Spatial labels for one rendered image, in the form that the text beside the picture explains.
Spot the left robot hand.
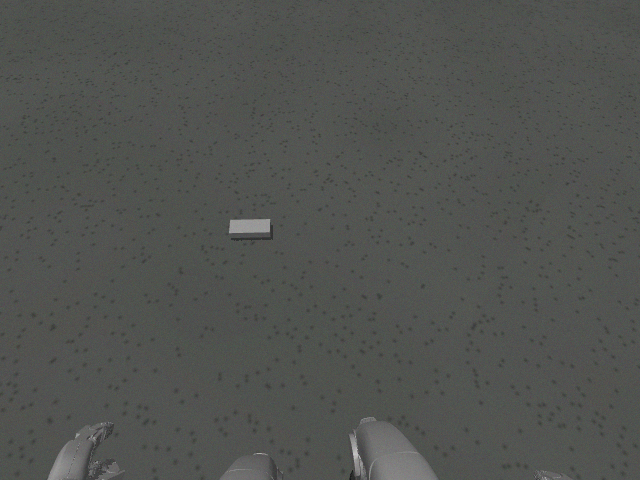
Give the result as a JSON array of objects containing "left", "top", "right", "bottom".
[{"left": 47, "top": 422, "right": 125, "bottom": 480}]

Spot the small box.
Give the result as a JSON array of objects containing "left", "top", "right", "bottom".
[{"left": 229, "top": 219, "right": 271, "bottom": 238}]

